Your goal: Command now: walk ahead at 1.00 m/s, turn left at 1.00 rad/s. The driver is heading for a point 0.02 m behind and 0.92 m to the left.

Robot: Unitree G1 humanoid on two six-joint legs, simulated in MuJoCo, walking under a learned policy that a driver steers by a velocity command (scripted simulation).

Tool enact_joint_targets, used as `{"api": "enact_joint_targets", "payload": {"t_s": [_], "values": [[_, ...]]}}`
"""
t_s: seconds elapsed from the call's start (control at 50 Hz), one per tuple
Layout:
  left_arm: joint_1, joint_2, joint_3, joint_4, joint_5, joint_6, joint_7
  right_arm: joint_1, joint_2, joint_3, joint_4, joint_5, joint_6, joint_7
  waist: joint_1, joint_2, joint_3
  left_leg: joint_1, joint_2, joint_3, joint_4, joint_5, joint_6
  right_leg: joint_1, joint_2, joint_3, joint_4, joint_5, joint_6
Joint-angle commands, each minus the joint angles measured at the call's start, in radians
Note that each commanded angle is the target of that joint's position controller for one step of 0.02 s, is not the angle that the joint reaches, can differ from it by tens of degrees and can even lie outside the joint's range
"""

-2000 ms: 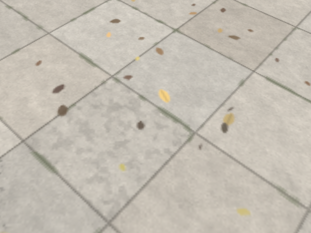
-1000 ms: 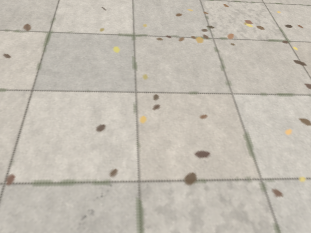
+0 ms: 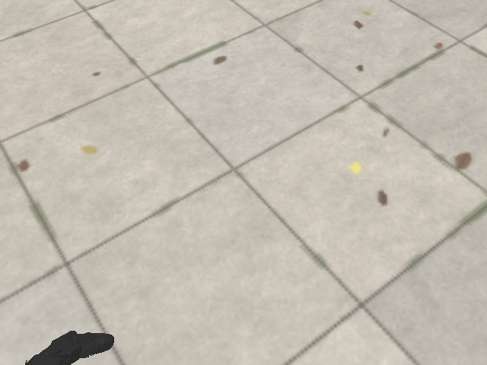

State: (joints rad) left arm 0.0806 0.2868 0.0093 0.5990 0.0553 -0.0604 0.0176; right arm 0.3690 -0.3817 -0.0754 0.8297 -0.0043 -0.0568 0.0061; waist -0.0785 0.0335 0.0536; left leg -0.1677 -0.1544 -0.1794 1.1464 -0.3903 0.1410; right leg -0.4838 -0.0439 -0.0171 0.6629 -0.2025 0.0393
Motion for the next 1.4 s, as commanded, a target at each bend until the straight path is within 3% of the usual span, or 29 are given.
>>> {"api": "enact_joint_targets", "payload": {"t_s": [0.02, 0.1, 0.24, 0.3, 0.34, 0.36, 0.38, 0.4, 0.42, 0.46, 0.52, 0.58, 0.7, 0.76, 0.78, 0.8, 0.82, 0.86, 0.92, 1.08, 1.16, 1.18, 1.2, 1.22, 1.24, 1.28, 1.32, 1.34, 1.4], "values": [[0.232, 0.123, 0.069, 0.027, 0.003, 0.009, 0.003, -0.139, -0.057, 0.011, -0.137, -0.027, -0.001, 0.015, 0.158, -0.106, -0.127, -0.601, 0.161, 0.077, 0.253, 0.113, -0.018, 0.574, -0.339, 0.531, -0.393, -0.461, -0.155], [0.309, 0.063, 0.050, 0.151, -0.024, -0.025, -0.019, -0.245, 0.052, 0.040, -0.214, -0.033, 0.048, 0.064, 0.101, -0.109, 0.005, -0.636, 0.241, 0.095, 0.197, 0.133, -0.029, 0.414, -0.277, 0.166, -0.454, -0.076, -0.097], [0.314, 0.112, 0.056, 0.214, -0.028, -0.058, -0.018, -0.466, 0.054, 0.066, -0.314, -0.029, 0.052, 0.101, 0.068, -0.067, 0.117, -0.510, 0.196, 0.306, -0.265, 0.380, 0.014, 0.377, -0.167, -0.264, -0.560, 0.496, -0.056], [0.366, 0.197, 0.072, 0.214, -0.032, -0.034, 0.000, -0.397, 0.022, 0.053, -0.274, -0.023, 0.044, 0.089, 0.014, -0.123, 0.020, -0.320, 0.080, 0.394, -0.355, 0.323, 0.058, 0.519, -0.189, -0.296, -0.374, 1.161, -0.041], [0.298, 0.259, 0.089, 0.186, -0.026, 0.000, 0.010, -0.094, -0.049, 0.017, -0.187, -0.018, 0.041, 0.063, -0.146, -0.166, -0.136, -0.005, 0.029, 0.354, -0.361, 0.221, 0.097, 0.490, -0.235, -0.266, 0.014, 1.340, -0.058], [0.248, 0.254, 0.089, 0.159, -0.022, 0.012, 0.006, 0.125, -0.094, -0.016, -0.112, -0.017, 0.038, 0.042, -0.227, -0.137, -0.225, 0.275, 0.027, 0.275, -0.450, 0.197, 0.132, 0.340, -0.231, -0.241, 0.325, 1.175, -0.066], [0.219, 0.200, 0.087, 0.149, -0.021, 0.018, -0.007, 0.094, -0.145, -0.057, -0.099, 0.021, 0.053, 0.012, -0.179, 0.052, -0.195, 0.437, 0.090, 0.115, -0.538, 0.125, 0.153, 0.079, -0.040, -0.230, 0.717, 0.206, -0.036], [0.316, 0.094, 0.055, 0.043, -0.014, 0.003, -0.018, -0.045, -0.254, -0.062, -0.162, -0.019, 0.067, 0.012, 0.019, 0.195, -0.246, 0.594, 0.321, -0.379, -0.587, 0.278, 0.294, -0.282, 0.049, -0.132, 1.025, -0.317, 0.011], [0.236, 0.148, 0.052, -0.018, -0.031, -0.025, -0.018, 0.044, -0.247, -0.070, -0.187, -0.034, 0.077, 0.000, -0.060, 0.067, -0.385, 0.662, 0.399, -0.631, -0.786, 0.040, 0.390, -0.395, 0.049, 0.066, 1.048, -0.267, 0.009], [0.147, 0.146, 0.039, -0.021, -0.024, -0.043, -0.015, 0.009, -0.149, -0.053, -0.124, -0.018, 0.048, -0.017, 0.024, -0.105, -0.080, 0.310, 0.353, -0.540, -0.908, 0.056, 0.300, -0.373, -0.052, 0.094, 0.787, -0.197, 0.003], [0.191, 0.130, 0.030, 0.010, 0.021, 0.015, -0.015, -0.072, -0.087, -0.020, -0.125, -0.012, -0.003, -0.025, 0.134, -0.125, -0.001, -0.041, 0.227, -0.320, -0.908, 0.246, 0.252, -0.168, -0.105, 0.085, 0.581, -0.267, 0.042], [0.012, 0.075, 0.008, -0.068, 0.002, 0.025, -0.031, -0.078, -0.089, -0.022, -0.119, -0.012, -0.028, -0.010, 0.109, -0.081, 0.055, -0.250, 0.141, -0.235, -0.967, 0.262, 0.217, -0.050, -0.103, 0.039, 0.287, -0.076, 0.058], [-0.052, 0.106, 0.015, -0.087, -0.033, 0.013, -0.028, -0.002, -0.125, -0.045, -0.083, 0.004, -0.028, 0.007, 0.043, -0.007, -0.023, -0.083, 0.144, -0.250, -0.840, 0.617, 0.097, 0.207, 0.008, 0.032, -0.078, 0.219, 0.003], [0.396, 0.221, 0.074, 0.028, -0.023, 0.001, 0.011, -0.063, -0.157, -0.046, -0.080, -0.013, -0.033, 0.010, 0.290, -0.041, -0.259, -0.121, 0.100, -0.167, -0.253, 0.820, 0.021, 0.670, 0.008, 0.020, -0.068, -0.011, -0.043], [0.573, 0.295, 0.098, 0.062, 0.010, -0.008, 0.028, -0.078, -0.011, -0.008, -0.115, -0.010, -0.049, 0.004, 0.328, -0.238, -0.365, -0.333, 0.014, -0.085, 0.130, 0.291, 0.004, 0.873, -0.227, 0.322, -0.141, -0.400, -0.089], [0.437, 0.340, 0.106, 0.056, 0.013, -0.008, 0.012, 0.039, 0.046, 0.021, -0.161, 0.016, -0.052, 0.007, 0.168, -0.525, -0.424, -0.535, -0.037, -0.012, 0.276, -0.065, -0.017, 0.880, -0.408, 0.921, -0.412, -0.526, -0.178], [0.289, 0.217, 0.093, 0.026, 0.002, -0.002, -0.002, 0.005, -0.010, 0.023, -0.113, -0.016, -0.034, -0.004, 0.144, -0.313, -0.251, -0.611, 0.075, 0.009, 0.316, 0.035, -0.005, 0.739, -0.378, 0.886, -0.422, -0.663, -0.207], [0.247, 0.117, 0.073, 0.058, -0.003, -0.002, -0.015, -0.132, -0.018, 0.023, -0.123, -0.046, -0.018, 0.021, 0.140, -0.060, -0.084, -0.573, 0.140, 0.042, 0.218, 0.120, -0.020, 0.505, -0.285, 0.578, -0.404, -0.410, -0.200], [0.321, 0.078, 0.055, 0.160, -0.013, -0.032, -0.027, -0.198, 0.046, 0.046, -0.171, -0.046, 0.002, 0.051, 0.101, -0.105, -0.008, -0.585, 0.155, 0.004, 0.122, 0.083, -0.030, 0.393, -0.223, 0.370, -0.445, -0.186, -0.180], [0.378, 0.155, 0.058, 0.240, -0.050, -0.060, -0.042, -0.475, 0.056, 0.087, -0.286, -0.039, -0.003, 0.093, 0.088, -0.081, 0.078, -0.314, 0.152, 0.244, -0.451, 0.402, -0.016, 0.278, -0.172, -0.037, -0.688, 0.381, -0.160], [0.404, 0.251, 0.070, 0.273, -0.042, -0.033, -0.016, -0.175, -0.026, 0.049, -0.185, -0.050, -0.001, 0.045, -0.083, -0.177, -0.144, 0.036, 0.040, 0.285, -0.509, 0.204, 0.045, 0.468, -0.200, -0.106, -0.180, 1.161, -0.134], [0.372, 0.245, 0.066, 0.261, -0.044, -0.021, -0.009, 0.022, -0.072, 0.026, -0.119, -0.050, -0.002, 0.028, -0.181, -0.160, -0.229, 0.268, 0.073, 0.236, -0.580, 0.202, 0.064, 0.355, -0.162, -0.113, 0.113, 1.041, -0.119], [0.395, 0.134, 0.044, 0.230, -0.025, -0.018, -0.017, 0.125, -0.155, 0.000, -0.083, -0.062, -0.002, 0.006, -0.148, 0.003, -0.329, 0.497, 0.297, -0.024, -0.571, -0.070, 0.071, 0.123, -0.073, -0.087, 0.501, 0.299, -0.122], [0.488, 0.055, 0.028, 0.174, -0.062, -0.023, -0.027, 0.074, -0.205, -0.010, -0.110, -0.062, 0.002, -0.005, -0.024, 0.214, -0.454, 0.628, 0.551, -0.586, -0.745, -0.085, 0.158, -0.158, 0.073, 0.021, 0.821, -0.288, -0.096], [0.359, 0.151, 0.047, 0.148, -0.053, -0.027, -0.015, 0.045, -0.162, -0.014, -0.101, -0.031, 0.000, -0.008, -0.055, 0.079, -0.372, 0.577, 0.493, -0.560, -0.796, 0.235, 0.177, -0.261, 0.037, 0.085, 0.849, -0.209, -0.104], [0.283, 0.105, 0.030, 0.135, -0.040, -0.030, -0.010, -0.027, -0.066, 0.006, -0.058, -0.010, -0.021, -0.008, 0.042, -0.030, -0.100, 0.276, 0.404, -0.252, -0.766, 0.834, 0.171, -0.234, -0.032, 0.043, 0.699, -0.151, -0.069], [0.287, 0.084, 0.025, 0.133, -0.010, -0.002, -0.020, -0.064, -0.005, 0.022, -0.044, 0.000, -0.029, -0.014, 0.113, -0.034, -0.055, 0.097, 0.326, -0.138, -0.807, 0.990, 0.140, -0.122, -0.053, 0.044, 0.561, -0.172, -0.030], [0.200, 0.094, 0.043, 0.084, -0.062, -0.043, -0.007, -0.120, 0.004, 0.016, -0.096, 0.039, -0.046, 0.008, 0.108, -0.073, -0.100, 0.118, 0.324, -0.185, -0.847, 0.893, 0.170, -0.149, -0.046, 0.091, 0.551, -0.165, -0.006], [0.055, 0.063, 0.031, 0.014, -0.054, -0.059, -0.007, -0.167, -0.033, -0.001, -0.093, 0.049, -0.038, -0.011, 0.134, -0.055, -0.036, -0.046, 0.281, -0.115, -0.880, 0.933, 0.165, -0.124, -0.022, 0.056, 0.253, -0.106, 0.034]]}}
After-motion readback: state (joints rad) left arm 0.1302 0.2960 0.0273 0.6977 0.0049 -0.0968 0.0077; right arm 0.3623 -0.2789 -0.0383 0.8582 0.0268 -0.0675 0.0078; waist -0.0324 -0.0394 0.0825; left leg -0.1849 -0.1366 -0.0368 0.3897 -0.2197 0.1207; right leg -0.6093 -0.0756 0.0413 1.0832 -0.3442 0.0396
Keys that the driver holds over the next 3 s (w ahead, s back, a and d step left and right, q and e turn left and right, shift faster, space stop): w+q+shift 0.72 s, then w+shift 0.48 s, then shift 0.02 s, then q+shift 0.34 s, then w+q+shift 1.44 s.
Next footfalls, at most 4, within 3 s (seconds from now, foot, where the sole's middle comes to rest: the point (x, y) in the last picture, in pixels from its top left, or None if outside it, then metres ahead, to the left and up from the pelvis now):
0.38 left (208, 341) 0.51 0.09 -0.75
0.76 right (186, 206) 0.95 0.15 -0.75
1.18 left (47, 194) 1.04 0.61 -0.75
1.58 right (3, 129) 1.36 0.83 -0.75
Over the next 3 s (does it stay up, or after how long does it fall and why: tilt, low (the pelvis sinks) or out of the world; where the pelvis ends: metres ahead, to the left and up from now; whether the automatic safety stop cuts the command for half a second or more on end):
stays up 0.79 1.65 -0.01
